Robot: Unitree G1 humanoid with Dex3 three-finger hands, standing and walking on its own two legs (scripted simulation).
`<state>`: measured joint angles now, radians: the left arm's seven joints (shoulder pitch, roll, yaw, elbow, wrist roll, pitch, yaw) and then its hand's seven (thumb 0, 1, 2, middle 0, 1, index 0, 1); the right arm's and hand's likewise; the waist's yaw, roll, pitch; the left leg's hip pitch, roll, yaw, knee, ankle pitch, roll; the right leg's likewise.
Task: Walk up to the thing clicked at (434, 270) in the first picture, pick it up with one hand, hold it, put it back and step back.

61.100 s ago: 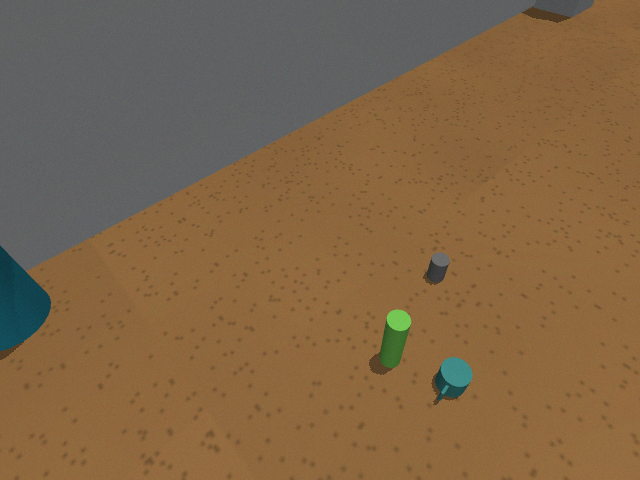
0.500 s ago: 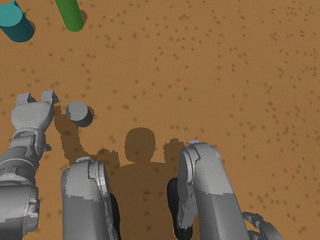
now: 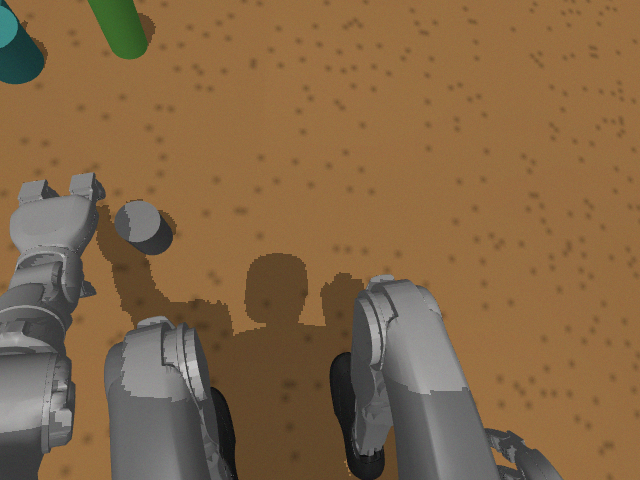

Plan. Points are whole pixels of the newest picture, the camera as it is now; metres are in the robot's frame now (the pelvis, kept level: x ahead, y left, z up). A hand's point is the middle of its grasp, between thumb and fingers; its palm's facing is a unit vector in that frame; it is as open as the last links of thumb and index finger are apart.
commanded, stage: approach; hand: left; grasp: from above
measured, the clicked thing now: (146, 229) +0.49 +0.21 -0.29
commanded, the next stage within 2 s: rest palm in 0.76 s
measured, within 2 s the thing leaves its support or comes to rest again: neither
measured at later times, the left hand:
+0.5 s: hand (138, 185) +0.52 +0.18 -0.17, palm faces -0.39 -0.01 -0.92, open 13.3 cm
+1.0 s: hand (100, 209) +0.48 +0.23 -0.16, palm faces -0.38 +0.00 -0.92, open 13.8 cm
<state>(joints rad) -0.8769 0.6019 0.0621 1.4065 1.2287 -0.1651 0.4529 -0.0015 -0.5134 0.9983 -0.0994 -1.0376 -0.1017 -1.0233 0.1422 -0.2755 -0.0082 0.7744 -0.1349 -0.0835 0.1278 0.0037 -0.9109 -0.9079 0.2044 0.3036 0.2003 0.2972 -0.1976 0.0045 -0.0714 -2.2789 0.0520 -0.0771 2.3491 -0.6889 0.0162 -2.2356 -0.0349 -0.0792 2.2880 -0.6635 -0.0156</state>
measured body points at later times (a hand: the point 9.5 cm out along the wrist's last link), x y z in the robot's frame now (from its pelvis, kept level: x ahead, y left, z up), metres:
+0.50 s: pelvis +0.00 +0.00 -0.01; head +0.26 +0.02 +0.36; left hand +0.53 +0.18 -0.12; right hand +0.01 -0.28 -0.12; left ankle +0.08 +0.12 -0.31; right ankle +0.10 -0.12 -0.31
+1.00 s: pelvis +0.00 +0.00 +0.00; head +0.23 +0.06 +0.38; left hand +0.49 +0.23 -0.11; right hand +0.08 -0.29 -0.11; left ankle +0.08 +0.12 -0.31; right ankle +0.10 -0.12 -0.31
